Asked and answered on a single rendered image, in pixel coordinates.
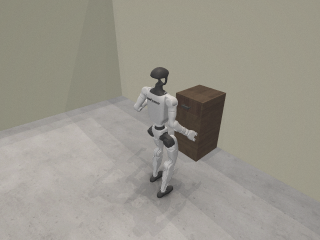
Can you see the robot right hand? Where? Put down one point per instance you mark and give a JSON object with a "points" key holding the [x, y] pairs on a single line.
{"points": [[192, 135]]}

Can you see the right robot upper arm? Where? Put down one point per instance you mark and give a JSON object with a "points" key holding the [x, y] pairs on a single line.
{"points": [[171, 102]]}

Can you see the left robot forearm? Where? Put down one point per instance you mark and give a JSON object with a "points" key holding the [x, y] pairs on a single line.
{"points": [[144, 104]]}

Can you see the handle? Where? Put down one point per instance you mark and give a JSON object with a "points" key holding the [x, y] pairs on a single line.
{"points": [[185, 107]]}

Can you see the robot right foot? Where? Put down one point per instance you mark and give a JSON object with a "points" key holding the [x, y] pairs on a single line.
{"points": [[160, 194]]}

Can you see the left robot upper arm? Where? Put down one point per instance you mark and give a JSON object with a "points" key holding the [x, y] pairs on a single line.
{"points": [[141, 99]]}

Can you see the drawer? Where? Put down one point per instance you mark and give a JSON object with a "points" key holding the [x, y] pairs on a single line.
{"points": [[195, 106]]}

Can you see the cabinet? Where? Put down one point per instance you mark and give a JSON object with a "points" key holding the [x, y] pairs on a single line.
{"points": [[207, 126]]}

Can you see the left robot shin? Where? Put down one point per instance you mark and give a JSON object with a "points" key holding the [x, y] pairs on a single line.
{"points": [[156, 163]]}

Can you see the right robot forearm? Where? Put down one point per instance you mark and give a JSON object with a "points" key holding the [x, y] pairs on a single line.
{"points": [[181, 129]]}

